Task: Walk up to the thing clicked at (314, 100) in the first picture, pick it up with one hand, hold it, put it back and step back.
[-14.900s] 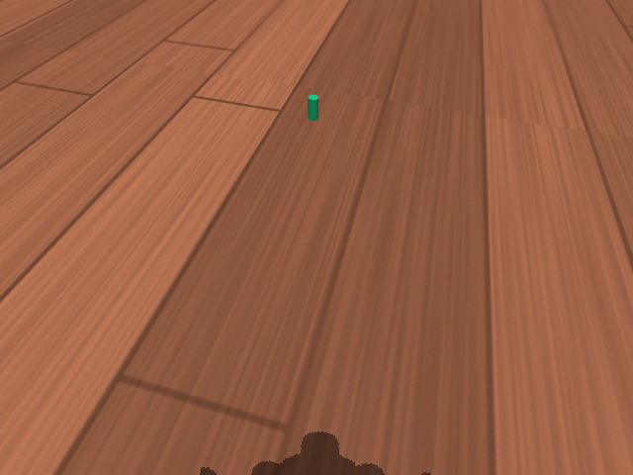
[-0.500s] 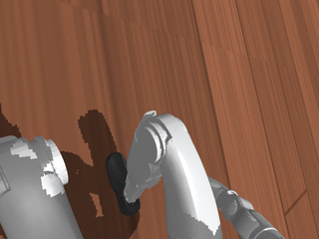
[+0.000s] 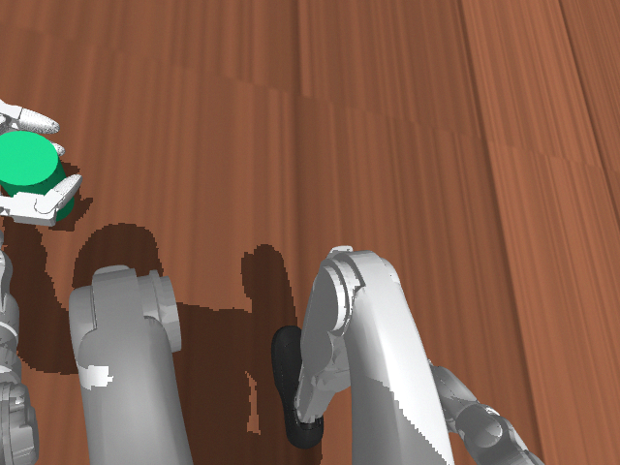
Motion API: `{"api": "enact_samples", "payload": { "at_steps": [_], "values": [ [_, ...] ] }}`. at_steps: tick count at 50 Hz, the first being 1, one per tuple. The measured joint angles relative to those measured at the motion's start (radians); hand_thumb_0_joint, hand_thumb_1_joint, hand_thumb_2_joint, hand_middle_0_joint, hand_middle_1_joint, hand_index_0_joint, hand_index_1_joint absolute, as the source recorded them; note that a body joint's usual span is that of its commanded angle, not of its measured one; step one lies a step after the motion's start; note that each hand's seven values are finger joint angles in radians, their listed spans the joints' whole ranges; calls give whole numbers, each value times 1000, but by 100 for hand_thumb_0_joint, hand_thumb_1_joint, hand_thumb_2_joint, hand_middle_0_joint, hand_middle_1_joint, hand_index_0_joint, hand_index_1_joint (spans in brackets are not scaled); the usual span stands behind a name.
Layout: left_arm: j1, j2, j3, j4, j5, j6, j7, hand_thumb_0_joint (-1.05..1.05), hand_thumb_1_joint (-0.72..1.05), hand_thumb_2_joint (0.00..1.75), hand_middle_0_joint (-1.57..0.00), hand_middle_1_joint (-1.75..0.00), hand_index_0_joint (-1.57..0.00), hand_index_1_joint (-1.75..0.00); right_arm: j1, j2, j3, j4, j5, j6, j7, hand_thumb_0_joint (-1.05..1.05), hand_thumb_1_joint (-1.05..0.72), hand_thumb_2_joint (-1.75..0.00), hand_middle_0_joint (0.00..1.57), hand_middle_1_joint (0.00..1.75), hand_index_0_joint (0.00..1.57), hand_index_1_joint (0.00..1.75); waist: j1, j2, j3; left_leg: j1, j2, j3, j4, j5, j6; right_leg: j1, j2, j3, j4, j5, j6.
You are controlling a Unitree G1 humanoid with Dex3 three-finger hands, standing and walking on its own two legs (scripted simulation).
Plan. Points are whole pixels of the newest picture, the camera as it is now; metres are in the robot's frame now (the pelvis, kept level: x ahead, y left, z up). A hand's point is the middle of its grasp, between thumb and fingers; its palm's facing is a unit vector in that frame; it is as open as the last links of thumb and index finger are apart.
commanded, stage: settle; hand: left
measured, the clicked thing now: (36, 182) +0.43 +0.28 -0.12
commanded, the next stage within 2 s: lift in 1.02 s
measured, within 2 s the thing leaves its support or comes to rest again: neither
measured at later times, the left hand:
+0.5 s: hand (27, 135) +0.43 +0.26 -0.02, palm faces +0.19 -0.98 -0.05, open 8.4 cm
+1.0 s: hand (20, 122) +0.43 +0.26 +0.02, palm faces +0.20 -0.98 -0.05, open 8.4 cm
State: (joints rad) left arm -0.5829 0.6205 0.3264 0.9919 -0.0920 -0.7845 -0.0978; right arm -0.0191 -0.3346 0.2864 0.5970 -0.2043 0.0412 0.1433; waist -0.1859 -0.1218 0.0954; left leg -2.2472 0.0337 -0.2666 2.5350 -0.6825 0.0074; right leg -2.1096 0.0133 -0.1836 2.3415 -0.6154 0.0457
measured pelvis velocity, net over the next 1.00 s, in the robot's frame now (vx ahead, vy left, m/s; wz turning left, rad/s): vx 0.02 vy -0.01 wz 0.13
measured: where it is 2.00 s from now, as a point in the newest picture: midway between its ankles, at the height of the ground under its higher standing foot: (228, 431)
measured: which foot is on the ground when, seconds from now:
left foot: down 0.00-1.00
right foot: down 0.00-1.00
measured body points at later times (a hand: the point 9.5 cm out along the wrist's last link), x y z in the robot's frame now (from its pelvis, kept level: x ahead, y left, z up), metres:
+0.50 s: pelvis +0.02 -0.01 +0.03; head +0.23 +0.08 +0.42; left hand +0.42 +0.32 -0.01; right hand +0.19 -0.26 -0.08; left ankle +0.08 +0.12 -0.28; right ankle +0.13 -0.12 -0.28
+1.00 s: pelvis +0.02 -0.01 +0.06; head +0.21 +0.06 +0.46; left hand +0.41 +0.31 +0.03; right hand +0.19 -0.26 -0.06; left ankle +0.08 +0.12 -0.28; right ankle +0.13 -0.12 -0.28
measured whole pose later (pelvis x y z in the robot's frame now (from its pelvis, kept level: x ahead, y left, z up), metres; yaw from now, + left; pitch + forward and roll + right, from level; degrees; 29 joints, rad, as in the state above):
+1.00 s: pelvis +0.02 -0.01 +0.06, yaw +8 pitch +32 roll -5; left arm -0.59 0.41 0.36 0.88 -0.11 -0.60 -0.21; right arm 0.08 -0.28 0.06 0.65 -0.08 0.03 0.06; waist -0.13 -0.01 -0.11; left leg -2.17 0.03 -0.10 2.29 -0.69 -0.01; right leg -2.11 -0.03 -0.06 2.23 -0.68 0.01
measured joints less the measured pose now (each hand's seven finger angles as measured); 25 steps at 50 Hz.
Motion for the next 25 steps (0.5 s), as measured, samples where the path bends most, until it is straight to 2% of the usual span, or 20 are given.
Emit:
{"api": "enact_samples", "payload": {
  "at_steps": [14, 25],
  "values": [
    [13, -94, 4, -94, -36, 124, -77, 4, -21, 111, -86, -103, -84, -104, 63, 36, -113, 38, 83, 20, -35, 1, -89, -89, 20, 30, 20, 30, 34, 75, -111, -1, -2, 84, -89, -14, -12, -42, -28, 64, -17, -46, -19],
    [3, -158, 36, -131, -50, 163, -114, 4, -21, 112, -86, -103, -84, -104, 73, 34, -171, 40, 111, 10, -62, 1, -89, -90, 20, 30, 20, 30, 46, 105, -150, 24, 2, 117, -149, -26, -24, -45, -34, 89, -44, -65, -35]
  ]
}}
